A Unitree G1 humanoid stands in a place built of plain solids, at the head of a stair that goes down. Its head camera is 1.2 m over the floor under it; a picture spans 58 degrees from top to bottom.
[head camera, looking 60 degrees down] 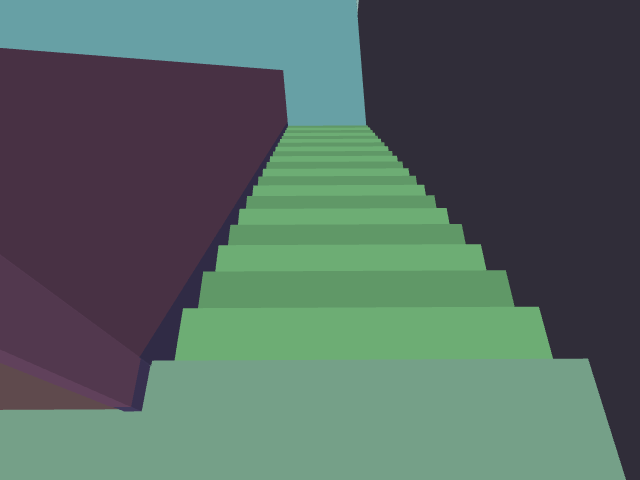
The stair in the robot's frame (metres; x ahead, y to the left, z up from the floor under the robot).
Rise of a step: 0.18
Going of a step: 0.22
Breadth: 1.21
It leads straight ahead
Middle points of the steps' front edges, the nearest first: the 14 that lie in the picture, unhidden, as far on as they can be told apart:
0.31 -0.14 0.00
0.54 -0.14 -0.18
0.76 -0.14 -0.35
0.98 -0.14 -0.53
1.20 -0.14 -0.71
1.42 -0.13 -0.89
1.64 -0.13 -1.07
1.86 -0.13 -1.25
2.08 -0.13 -1.43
2.31 -0.13 -1.60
2.53 -0.13 -1.78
2.75 -0.13 -1.96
2.97 -0.13 -2.14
3.19 -0.13 -2.32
